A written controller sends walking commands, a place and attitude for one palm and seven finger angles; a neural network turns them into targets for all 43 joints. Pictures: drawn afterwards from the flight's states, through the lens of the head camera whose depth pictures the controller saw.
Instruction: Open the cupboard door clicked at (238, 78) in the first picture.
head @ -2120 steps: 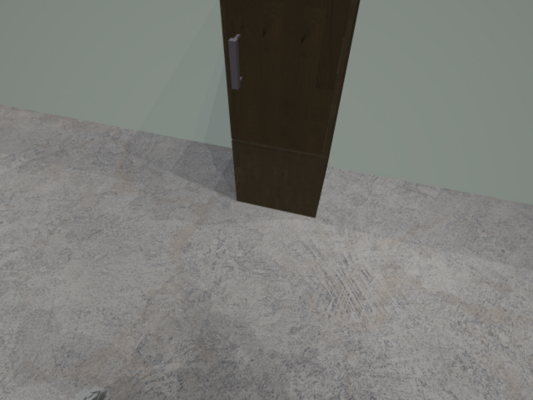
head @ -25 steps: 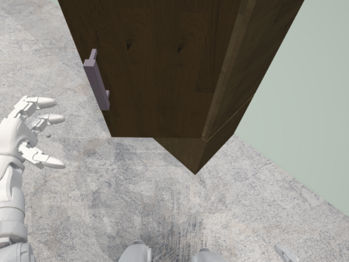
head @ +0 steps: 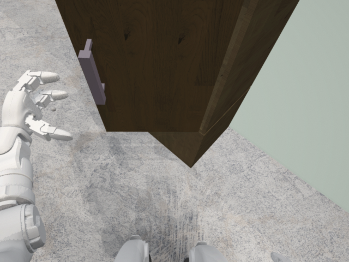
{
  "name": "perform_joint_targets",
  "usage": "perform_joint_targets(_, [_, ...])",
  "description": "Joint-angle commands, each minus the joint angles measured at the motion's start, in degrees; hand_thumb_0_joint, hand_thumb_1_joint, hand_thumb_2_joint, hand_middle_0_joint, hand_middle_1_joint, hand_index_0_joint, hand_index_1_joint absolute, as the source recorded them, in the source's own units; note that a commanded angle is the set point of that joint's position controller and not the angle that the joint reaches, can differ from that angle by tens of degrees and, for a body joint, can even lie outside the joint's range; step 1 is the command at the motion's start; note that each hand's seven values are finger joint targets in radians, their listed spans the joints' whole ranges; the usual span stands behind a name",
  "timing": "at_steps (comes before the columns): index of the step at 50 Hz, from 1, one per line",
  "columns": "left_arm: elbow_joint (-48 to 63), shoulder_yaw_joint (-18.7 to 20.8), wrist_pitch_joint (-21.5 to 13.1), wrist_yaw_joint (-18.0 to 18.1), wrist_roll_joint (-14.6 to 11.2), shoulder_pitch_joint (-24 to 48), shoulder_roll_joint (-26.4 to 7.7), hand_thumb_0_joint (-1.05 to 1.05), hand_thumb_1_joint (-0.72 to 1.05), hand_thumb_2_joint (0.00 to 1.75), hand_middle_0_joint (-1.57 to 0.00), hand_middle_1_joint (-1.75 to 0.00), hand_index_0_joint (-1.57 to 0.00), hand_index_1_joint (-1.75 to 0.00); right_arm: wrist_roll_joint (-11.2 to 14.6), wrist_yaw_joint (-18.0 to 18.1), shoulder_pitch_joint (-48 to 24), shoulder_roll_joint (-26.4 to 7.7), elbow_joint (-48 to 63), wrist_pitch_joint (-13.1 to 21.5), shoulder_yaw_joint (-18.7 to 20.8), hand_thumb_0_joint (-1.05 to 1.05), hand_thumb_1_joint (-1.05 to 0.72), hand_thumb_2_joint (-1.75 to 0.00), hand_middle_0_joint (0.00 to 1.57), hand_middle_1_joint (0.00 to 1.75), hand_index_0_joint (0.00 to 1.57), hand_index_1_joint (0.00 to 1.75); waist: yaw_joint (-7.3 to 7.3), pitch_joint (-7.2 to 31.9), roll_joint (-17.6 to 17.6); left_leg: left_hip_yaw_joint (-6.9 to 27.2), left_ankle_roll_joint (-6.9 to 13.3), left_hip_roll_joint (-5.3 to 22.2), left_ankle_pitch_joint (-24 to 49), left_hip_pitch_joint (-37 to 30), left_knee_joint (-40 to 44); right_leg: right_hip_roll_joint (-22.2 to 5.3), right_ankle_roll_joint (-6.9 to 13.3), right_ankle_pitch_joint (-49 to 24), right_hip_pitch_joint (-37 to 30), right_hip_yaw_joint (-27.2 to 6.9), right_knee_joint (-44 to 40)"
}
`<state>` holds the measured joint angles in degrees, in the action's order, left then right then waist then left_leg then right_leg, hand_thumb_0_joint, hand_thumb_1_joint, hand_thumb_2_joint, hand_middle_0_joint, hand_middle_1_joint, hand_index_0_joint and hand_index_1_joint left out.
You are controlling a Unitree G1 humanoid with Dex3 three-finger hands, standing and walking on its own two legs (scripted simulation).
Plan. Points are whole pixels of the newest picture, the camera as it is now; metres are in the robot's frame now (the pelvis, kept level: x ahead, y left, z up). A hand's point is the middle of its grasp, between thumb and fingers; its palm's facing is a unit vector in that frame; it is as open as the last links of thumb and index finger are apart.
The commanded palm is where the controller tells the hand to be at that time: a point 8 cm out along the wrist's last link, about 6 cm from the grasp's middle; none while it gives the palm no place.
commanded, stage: move the hooked fingers beside the handle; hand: left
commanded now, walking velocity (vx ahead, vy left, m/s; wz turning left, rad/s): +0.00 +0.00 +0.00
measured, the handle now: (95, 74) +0.55 +0.20 +0.06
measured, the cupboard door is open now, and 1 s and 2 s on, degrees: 44 44 44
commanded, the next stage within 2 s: slide the fingers in behind the handle in 1.34 s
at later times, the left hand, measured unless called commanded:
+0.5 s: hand (65, 83) +0.50 +0.26 +0.07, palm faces +0.04 -1.00 -0.02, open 14.0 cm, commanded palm +0.49 +0.30 +0.06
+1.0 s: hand (60, 84) +0.50 +0.27 +0.06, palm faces +0.03 -1.00 -0.01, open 14.0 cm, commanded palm +0.49 +0.31 +0.06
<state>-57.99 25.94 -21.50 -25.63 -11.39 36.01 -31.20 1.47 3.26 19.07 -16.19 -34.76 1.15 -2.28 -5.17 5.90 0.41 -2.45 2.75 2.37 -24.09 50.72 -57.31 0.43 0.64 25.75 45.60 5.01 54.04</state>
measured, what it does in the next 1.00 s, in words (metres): stands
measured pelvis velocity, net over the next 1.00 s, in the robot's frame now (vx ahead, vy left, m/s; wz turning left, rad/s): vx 0.01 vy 0.00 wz -0.03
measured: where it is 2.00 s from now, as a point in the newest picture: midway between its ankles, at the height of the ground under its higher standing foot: outside the picture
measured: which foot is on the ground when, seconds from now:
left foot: down 0.00-1.00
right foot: down 0.00-1.00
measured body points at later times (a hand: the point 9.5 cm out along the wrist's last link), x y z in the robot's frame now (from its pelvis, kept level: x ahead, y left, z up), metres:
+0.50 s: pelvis +0.00 +0.00 -0.01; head +0.14 +0.03 +0.42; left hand +0.49 +0.31 +0.07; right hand -0.01 -0.28 -0.11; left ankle +0.03 +0.09 -0.68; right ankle +0.00 -0.12 -0.68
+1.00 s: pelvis +0.01 +0.00 -0.01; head +0.15 +0.04 +0.41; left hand +0.50 +0.33 +0.06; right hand +0.01 -0.27 -0.11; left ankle +0.03 +0.09 -0.68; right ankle +0.00 -0.12 -0.68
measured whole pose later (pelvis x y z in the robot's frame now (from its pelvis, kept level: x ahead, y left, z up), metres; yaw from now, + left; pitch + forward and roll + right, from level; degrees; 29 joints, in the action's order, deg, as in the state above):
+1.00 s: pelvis +0.01 +0.00 -0.01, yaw -2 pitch +23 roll -5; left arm -68.0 29.2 -20.4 -26.1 -7.4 49.9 -41.0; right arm 0.3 2.0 22.0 -16.5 -35.2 -4.6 -3.1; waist -9.4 5.7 0.6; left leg -1.3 2.7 4.1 -26.2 59.1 -61.8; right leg 2.2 0.7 26.5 52.9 5.7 56.0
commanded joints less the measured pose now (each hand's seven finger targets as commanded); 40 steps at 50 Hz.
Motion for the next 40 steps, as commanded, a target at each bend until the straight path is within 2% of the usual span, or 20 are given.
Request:
perform_joint_targets(1, [9.31,2.22,-4.68,0.58,-0.34,25.74,-18.2,0.0,-0.5,0.3,-0.3,-1.2,-0.3,-1.2,0.01,0.9,7.25,-10.73,3.66,0.06,4.23,0.0,-0.9,-0.9,0.2,0.3,0.2,0.3,-1.44,22.65,7.89,6.23,-1.04,-0.15,17.53,-22.88,6.12,2.04,0.73,-12.07,-0.29,-2.68,-5.56])
perform_joint_targets(2, [7.98,4.0,-4.8,0.76,-0.06,25.83,-20.5,0.0,-0.5,0.3,-0.3,-1.2,-0.3,-1.2,-0.1,0.94,7.76,-11.04,3.33,-0.26,4.3,0.0,-0.9,-0.9,0.2,0.3,0.2,0.3,-1.01,22.63,7.33,6.74,-1.23,-0.03,17.56,-22.63,6.11,2.04,0.85,-11.86,-0.33,-2.49,-5.36])
perform_joint_targets(5, [6.43,2.65,-4.71,0.56,0.15,28.05,-19.49,0.0,-0.5,0.3,-0.3,-1.2,-0.3,-1.2,-0.25,0.81,8.38,-10.91,3.15,-0.89,4.14,0.0,-0.9,-0.9,0.2,0.3,0.2,0.3,-1.92,23.11,7.8,6.79,-1.05,0.03,18.58,-22.53,5.24,2.31,0.94,-12.36,0.75,-2.43,-4.85])
perform_joint_targets(6, [5.96,3.35,-4.62,0.43,0.4,28.27,-20.72,0.0,-0.5,0.3,-0.3,-1.2,-0.3,-1.2,-0.23,0.83,8.8,-11.28,2.98,-1.23,4.19,0.0,-0.9,-0.9,0.2,0.3,0.2,0.3,-1.89,24.22,8.17,6.78,-1.18,0.22,19.08,-23.24,5.12,2.33,0.77,-12.6,1.08,-2.48,-4.83])
perform_joint_targets(8, [5.27,2.01,-4.29,0.35,0.76,30.91,-20.25,0.0,-0.5,0.3,-0.3,-1.2,-0.3,-1.2,-0.29,0.79,9.06,-11.31,2.66,-1.65,4.08,0.0,-0.9,-0.9,0.2,0.3,0.2,0.3,-2.71,23.23,8.73,7.12,-1.18,0.3,18.05,-22.6,4.98,2.3,0.7,-11.65,2.46,-2.4,-4.83])
perform_joint_targets(9, [4.48,2.33,-4.11,0.48,0.97,30.81,-20.65,0.0,-0.5,0.3,-0.3,-1.2,-0.3,-1.2,-0.36,0.76,9.38,-11.36,2.51,-1.84,4.09,0.0,-0.9,-0.9,0.2,0.3,0.2,0.3,-2.47,23.58,9.68,7.2,-1.24,0.24,17.9,-22.69,4.91,2.33,0.81,-11.24,2.84,-2.4,-4.74])
perform_joint_targets(12, [4.5,2.27,-4.19,0.89,1.02,32.94,-20.83,0.0,-0.5,0.3,-0.3,-1.2,-0.3,-1.2,-0.58,0.67,10.48,-11.51,2.03,-2.37,4.16,0.0,-0.9,-0.9,0.2,0.3,0.2,0.3,-3.19,25.74,9.18,7.63,-1.19,0.51,20.3,-24.21,4.1,2.5,0.67,-12.48,3.55,-2.31,-4.46])
perform_joint_targets(15, [2.05,3.9,-3.52,1.41,1.61,34.28,-24.02,0.0,-0.5,0.3,-0.3,-1.2,-0.3,-1.2,-0.67,0.73,11.36,-11.8,1.91,-2.92,3.78,0.0,-0.9,-0.9,0.2,0.3,0.2,0.3,-3.55,24.29,8.07,6.99,-0.75,0.34,19.0,-20.45,3.6,2.66,0.63,-12.64,2.52,-2.6,-4.29])
perform_joint_targets(17, [1.58,4.76,-3.32,1.64,2.68,35.06,-26.14,0.0,-0.5,0.3,-0.3,-1.2,-0.3,-1.2,-0.81,0.66,12.0,-11.97,2.08,-3.3,3.76,0.0,-0.9,-0.9,0.2,0.3,0.2,0.3,-3.39,25.62,9.14,6.93,-0.81,0.34,19.84,-20.26,3.26,2.65,0.5,-13.47,1.98,-2.78,-3.97])
perform_joint_targets(18, [2.33,4.05,-3.47,1.6,2.88,35.65,-25.39,0.0,-0.5,0.3,-0.3,-1.2,-0.3,-1.2,-0.85,0.54,12.16,-11.77,2.06,-3.47,3.79,0.0,-0.9,-0.9,0.2,0.3,0.2,0.3,-3.61,26.56,10.13,6.81,-0.82,0.38,20.72,-21.31,3.0,2.64,0.47,-14.01,2.26,-2.8,-3.98])
perform_joint_targets(20, [2.22,6.15,-3.77,1.99,3.05,35.76,-28.22,0.0,-0.5,0.3,-0.3,-1.2,-0.3,-1.2,-1.15,0.54,12.9,-12.07,2.21,-3.69,3.8,0.0,-0.9,-0.9,0.2,0.3,0.2,0.3,-3.43,27.31,10.04,6.98,-0.77,0.49,22.11,-20.96,2.54,2.91,0.69,-14.93,1.63,-2.82,-3.55])
perform_joint_targets(21, [1.04,4.26,-3.53,1.78,3.32,36.85,-26.38,0.0,-0.5,0.3,-0.3,-1.2,-0.3,-1.2,-0.93,0.46,12.91,-11.86,1.99,-3.96,3.63,0.0,-0.9,-0.9,0.2,0.3,0.2,0.3,-4.42,26.67,10.32,6.78,-0.81,0.56,21.81,-21.25,2.42,2.99,0.39,-14.85,2.75,-2.94,-3.87])
perform_joint_targets(24, [-2.07,4.66,-2.46,1.77,3.78,37.8,-27.94,0.0,-0.5,0.3,-0.3,-1.2,-0.3,-1.2,-0.96,0.42,13.37,-12.14,1.91,-4.26,3.35,0.0,-0.9,-0.9,0.2,0.3,0.2,0.3,-4.99,24.04,9.53,6.56,-0.5,0.54,19.08,-17.88,2.24,2.99,0.26,-13.42,3.05,-3.09,-4.27])
perform_joint_targets(25, [-1.0,4.57,-2.67,1.67,3.52,40.07,-28.16,0.0,-0.5,0.3,-0.3,-1.2,-0.3,-1.2,-1.08,0.51,13.73,-12.2,1.85,-4.23,3.22,0.0,-0.9,-0.9,0.2,0.3,0.2,0.3,-5.47,24.89,10.08,6.72,-0.37,0.55,20.01,-18.38,1.81,3.08,0.35,-14.2,3.13,-3.08,-3.83])
perform_joint_targets(27, [-1.48,5.88,-2.43,1.52,4.45,39.73,-30.77,0.0,-0.5,0.3,-0.3,-1.2,-0.3,-1.2,-1.22,0.57,14.31,-12.47,1.93,-4.53,3.32,0.0,-0.9,-0.9,0.2,0.3,0.2,0.3,-5.05,26.92,10.8,6.74,-0.53,0.64,21.49,-18.82,1.47,3.08,0.31,-15.24,2.57,-3.12,-3.6])
perform_joint_targets(28, [-1.44,5.6,-2.32,1.32,4.39,38.59,-30.13,0.0,-0.5,0.3,-0.3,-1.2,-0.3,-1.2,-1.28,0.4,14.4,-12.28,2.16,-4.56,3.29,0.0,-0.9,-0.9,0.2,0.3,0.2,0.3,-4.64,27.77,11.45,6.45,-0.5,0.51,22.14,-18.88,1.21,3.1,0.27,-16.11,1.93,-3.3,-3.51])
perform_joint_targets(32, [-1.9,8.49,-1.58,0.24,4.07,33.74,-32.88,0.0,-0.5,0.3,-0.3,-1.2,-0.3,-1.2,-1.47,0.07,14.79,-12.44,2.93,-4.65,3.63,0.0,-0.9,-0.9,0.2,0.3,0.2,0.3,-3.42,29.22,10.16,5.77,-0.31,0.47,24.94,-16.94,0.65,3.22,0.17,-20.1,-1.56,-3.45,-2.97])
perform_joint_targets(35, [0.77,7.92,-1.94,-0.47,3.24,33.38,-31.3,0.0,-0.5,0.3,-0.3,-1.2,-0.3,-1.2,-1.3,-0.24,14.8,-12.21,3.32,-4.98,3.8,0.0,-0.9,-0.9,0.2,0.3,0.2,0.3,-3.29,29.53,11.49,5.77,-0.35,0.57,26.29,-19.08,0.64,3.51,0.36,-20.77,-0.58,-3.2,-2.84])
perform_joint_targets(38, [0.45,7.67,-2.08,-0.64,2.96,34.65,-30.98,0.0,-0.5,0.3,-0.3,-1.2,-0.3,-1.2,-1.17,-0.23,14.61,-12.37,2.71,-5.1,3.87,0.0,-0.9,-0.9,0.2,0.3,0.2,0.3,-4.37,27.17,10.15,5.91,-0.32,0.74,24.06,-18.29,0.82,3.63,0.1,-18.72,0.92,-3.1,-3.49])
perform_joint_targets(40, [1.63,7.0,-2.7,-0.68,2.6,36.7,-30.14,0.0,-0.5,0.3,-0.3,-1.2,-0.3,-1.2,-1.13,-0.17,14.44,-12.26,2.45,-5.01,3.74,0.0,-0.9,-0.9,0.2,0.3,0.2,0.3,-4.81,27.04,10.99,5.91,-0.19,0.71,23.68,-18.94,0.44,3.68,0.27,-18.2,1.99,-3.14,-3.29])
